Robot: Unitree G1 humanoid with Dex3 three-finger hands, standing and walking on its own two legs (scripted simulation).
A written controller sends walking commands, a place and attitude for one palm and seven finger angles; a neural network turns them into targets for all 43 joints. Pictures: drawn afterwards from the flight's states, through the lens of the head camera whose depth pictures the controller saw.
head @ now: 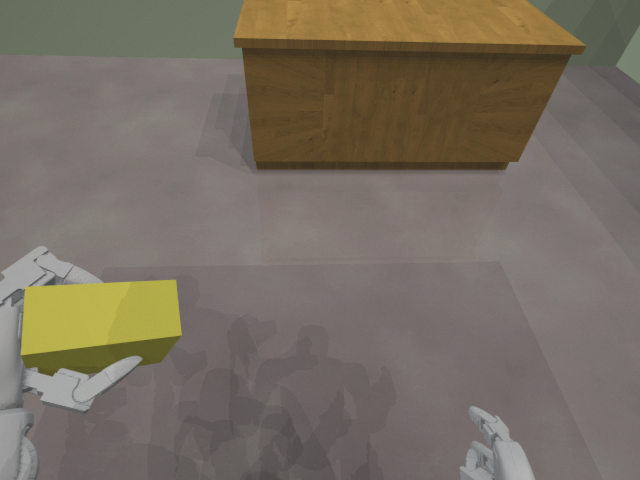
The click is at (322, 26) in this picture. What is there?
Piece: table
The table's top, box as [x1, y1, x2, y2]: [233, 0, 585, 54]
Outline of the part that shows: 233,37 234,47 581,54 585,47 583,43 526,0 244,0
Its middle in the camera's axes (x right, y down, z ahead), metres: +0.35 -1.01 +1.76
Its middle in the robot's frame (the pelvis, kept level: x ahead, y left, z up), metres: +2.00 -0.24 -0.10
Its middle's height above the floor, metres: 0.67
